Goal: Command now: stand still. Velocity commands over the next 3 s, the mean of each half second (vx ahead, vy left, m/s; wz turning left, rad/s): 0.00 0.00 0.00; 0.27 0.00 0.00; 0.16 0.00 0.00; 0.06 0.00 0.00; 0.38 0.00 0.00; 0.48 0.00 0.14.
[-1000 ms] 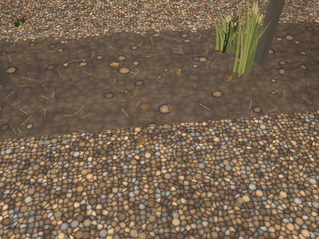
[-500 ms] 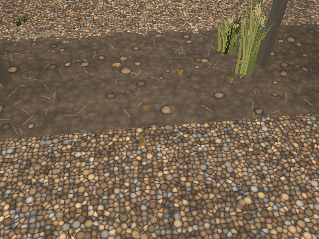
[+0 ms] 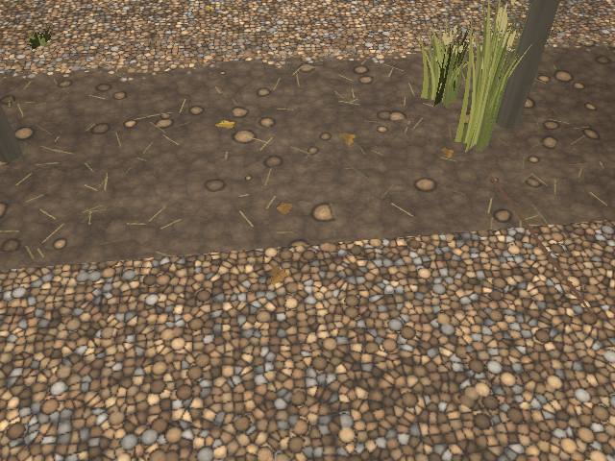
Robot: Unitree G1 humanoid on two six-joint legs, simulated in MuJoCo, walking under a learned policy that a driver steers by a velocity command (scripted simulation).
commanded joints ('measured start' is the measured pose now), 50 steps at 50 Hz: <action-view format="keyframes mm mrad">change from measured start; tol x16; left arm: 1 68 59 6 -1 -1 -2 2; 27 88 49 -1 2 0 0 4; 41 -233 76 47 -253 10 -59 -47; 47 342 303 122 -125 28 -63 -29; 50 39 183 87 -173 4 -65 -37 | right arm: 1 118 -64 -8 8 0 -1 -2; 37 284 -156 -58 27 -16 -33 10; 47 229 -62 -29 -66 24 -73 45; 50 2 -131 -55 -137 -13 -63 56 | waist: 1 1 16 82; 27 -9 16 73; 35 -87 60 300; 44 85 83 71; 47 142 -206 -228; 50 30 1 105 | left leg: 1 -144 176 -119 -82 330 -17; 26 -133 177 -113 -82 360 -24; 32 -136 322 -356 -246 -371 149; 41 26 308 -210 -137 446 152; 45 -231 197 -31 273 770 60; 46 -402 142 5 562 504 33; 47 -573 -7 7 940 -192 3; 50 -644 133 -67 914 44 30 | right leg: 1 58 -117 120 -30 136 -25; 27 49 -109 107 -15 86 -24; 31 -210 -10 -24 203 -238 -40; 37 -587 -93 -52 454 -251 -36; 41 -415 -44 -103 354 -170 -52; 45 269 47 -132 125 -31 -99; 47 538 -471 710 -194 -385 -272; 48 387 -430 760 -269 -611 -268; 50 120 -364 479 -280 -334 -213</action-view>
